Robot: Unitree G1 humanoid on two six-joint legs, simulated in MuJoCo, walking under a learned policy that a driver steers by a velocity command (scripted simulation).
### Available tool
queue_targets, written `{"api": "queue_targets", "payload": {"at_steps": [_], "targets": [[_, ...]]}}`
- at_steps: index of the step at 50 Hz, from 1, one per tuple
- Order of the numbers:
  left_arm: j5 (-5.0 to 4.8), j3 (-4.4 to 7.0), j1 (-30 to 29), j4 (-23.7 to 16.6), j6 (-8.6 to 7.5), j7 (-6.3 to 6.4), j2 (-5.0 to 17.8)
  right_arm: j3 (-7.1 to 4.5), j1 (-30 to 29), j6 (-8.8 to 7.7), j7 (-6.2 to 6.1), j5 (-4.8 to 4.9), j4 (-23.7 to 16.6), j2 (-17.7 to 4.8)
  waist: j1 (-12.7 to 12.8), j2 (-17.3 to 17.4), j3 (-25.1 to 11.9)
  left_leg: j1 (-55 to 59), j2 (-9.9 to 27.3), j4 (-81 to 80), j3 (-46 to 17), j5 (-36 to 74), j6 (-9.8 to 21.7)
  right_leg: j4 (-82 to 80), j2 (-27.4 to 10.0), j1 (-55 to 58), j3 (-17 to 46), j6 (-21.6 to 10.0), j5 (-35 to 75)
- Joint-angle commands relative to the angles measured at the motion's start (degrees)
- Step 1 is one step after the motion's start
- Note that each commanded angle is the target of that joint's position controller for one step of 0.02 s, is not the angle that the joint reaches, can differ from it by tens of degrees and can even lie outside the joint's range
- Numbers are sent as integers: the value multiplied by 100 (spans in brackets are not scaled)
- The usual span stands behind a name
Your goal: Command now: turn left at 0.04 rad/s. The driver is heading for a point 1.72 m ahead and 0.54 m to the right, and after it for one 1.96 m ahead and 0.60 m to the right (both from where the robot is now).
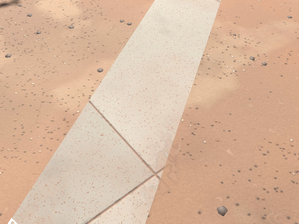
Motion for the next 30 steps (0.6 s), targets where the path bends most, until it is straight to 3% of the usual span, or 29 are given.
{"api": "queue_targets", "payload": {"at_steps": [1, 10, 23, 25, 27, 29, 30], "targets": [[12, 116, -124, -181, -163, 13, 674, -203, -135, 1, -74, 9, -232, -690, -36, -394, -228, 175, 398, -372, -404, 729, 114, -503, -232, -111, 248, -152, 999], [-13, 57, -77, 147, -141, 79, 651, -228, 46, -9, -114, 41, 300, -690, 8, -60, -146, 183, 391, -403, -348, 961, 20, -500, -127, -39, 185, -191, 952], [-19, -1, -26, 556, -109, 94, 548, -195, 194, -23, -178, 67, 920, -699, -12, -66, -101, 224, 391, -423, -285, 1022, -12, -549, -6, -59, 98, -194, 937], [-69, 10, 109, 656, -82, 116, 543, -210, 314, -2, -196, 117, 1037, -714, -19, -63, -147, 135, 227, -366, -154, -644, 78, -456, 166, -156, -45, -294, -544], [-107, 20, 44, 584, -98, 141, 561, -230, 321, -33, -203, 156, 1017, -752, -47, -52, 351, -442, 274, -404, -325, -2414, 273, -399, 145, -692, 102, -498, -2115], [-144, 8, 85, 531, -239, 122, 513, -226, 425, -186, -174, 199, 1018, -731, -65, 25, 652, -638, 482, -481, -658, -2730, 457, -294, 43, -1001, 296, -640, -2318], [-141, -9, 47, 515, -320, 106, 441, -221, 439, -264, -158, 204, 1033, -709, -80, 90, 691, -577, 567, -490, -783, -2335, 516, -149, 63, -1060, 260, -639, -1818]]}}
